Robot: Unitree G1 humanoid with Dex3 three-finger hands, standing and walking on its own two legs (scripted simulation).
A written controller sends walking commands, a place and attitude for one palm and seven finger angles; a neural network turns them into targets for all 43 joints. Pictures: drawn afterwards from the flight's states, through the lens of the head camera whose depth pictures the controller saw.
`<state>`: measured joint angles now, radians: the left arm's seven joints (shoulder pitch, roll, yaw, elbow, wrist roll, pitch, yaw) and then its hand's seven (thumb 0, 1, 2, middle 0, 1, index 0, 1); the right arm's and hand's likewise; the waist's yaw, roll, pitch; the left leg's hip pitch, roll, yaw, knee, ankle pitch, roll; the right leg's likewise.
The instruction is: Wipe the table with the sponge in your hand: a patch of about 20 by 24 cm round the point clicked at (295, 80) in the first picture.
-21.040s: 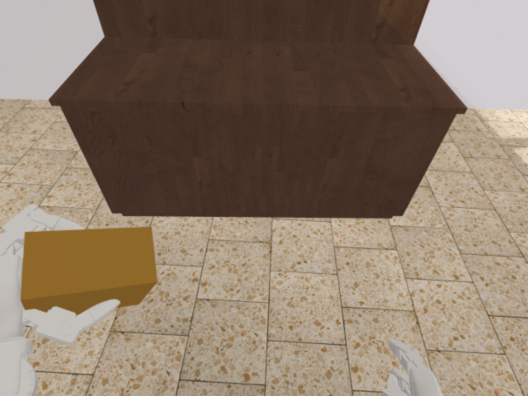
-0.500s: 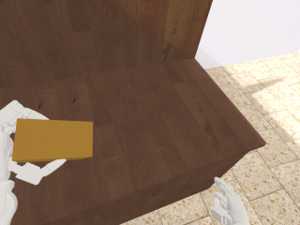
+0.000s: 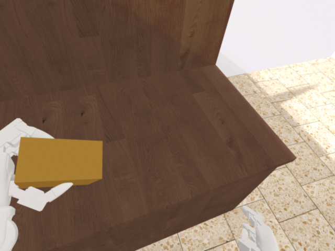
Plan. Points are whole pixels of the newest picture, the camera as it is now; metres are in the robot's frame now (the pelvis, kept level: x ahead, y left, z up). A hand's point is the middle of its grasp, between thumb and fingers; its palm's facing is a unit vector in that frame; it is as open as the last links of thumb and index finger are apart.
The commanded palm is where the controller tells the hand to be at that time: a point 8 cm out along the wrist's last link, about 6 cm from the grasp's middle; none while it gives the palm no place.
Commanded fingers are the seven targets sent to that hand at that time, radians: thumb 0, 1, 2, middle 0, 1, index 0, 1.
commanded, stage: look again from close up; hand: left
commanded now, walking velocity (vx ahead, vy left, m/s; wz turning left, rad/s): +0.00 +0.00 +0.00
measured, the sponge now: (72, 164) +0.24 +0.21 +0.13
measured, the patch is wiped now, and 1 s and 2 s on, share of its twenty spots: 0.00 0.00 0.00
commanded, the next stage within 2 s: shuffle to correct the standing spot in 0.16 s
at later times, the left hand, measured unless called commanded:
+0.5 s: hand (49, 162) +0.22 +0.23 +0.15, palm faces +0.37 -0.86 -0.34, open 10.4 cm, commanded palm +0.16 +0.26 +0.17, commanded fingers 0.00 0.10 1.30 -1.20 -1.60 -1.20 -1.60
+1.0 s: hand (92, 166) +0.23 +0.16 +0.15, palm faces +0.30 -0.87 -0.39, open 10.4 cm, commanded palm +0.17 +0.20 +0.17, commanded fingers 0.00 0.10 1.30 -1.20 -1.60 -1.20 -1.60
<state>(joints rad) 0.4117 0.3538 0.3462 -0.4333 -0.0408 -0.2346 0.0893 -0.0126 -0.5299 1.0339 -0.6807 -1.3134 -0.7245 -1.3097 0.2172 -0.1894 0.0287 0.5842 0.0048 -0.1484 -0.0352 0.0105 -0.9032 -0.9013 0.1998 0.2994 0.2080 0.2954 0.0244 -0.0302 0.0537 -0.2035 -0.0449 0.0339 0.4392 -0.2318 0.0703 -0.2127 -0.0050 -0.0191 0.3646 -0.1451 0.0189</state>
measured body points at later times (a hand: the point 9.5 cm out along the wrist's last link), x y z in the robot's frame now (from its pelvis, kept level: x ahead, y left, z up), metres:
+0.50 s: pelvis +0.00 -0.01 +0.00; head +0.03 +0.01 +0.45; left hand +0.20 +0.28 +0.17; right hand +0.18 -0.23 -0.07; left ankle +0.00 +0.07 -0.74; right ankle +0.03 -0.14 -0.74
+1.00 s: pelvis +0.00 -0.08 +0.00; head +0.03 -0.06 +0.44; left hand +0.20 +0.21 +0.17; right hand +0.17 -0.32 -0.08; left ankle +0.00 +0.07 -0.74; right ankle +0.03 -0.14 -0.74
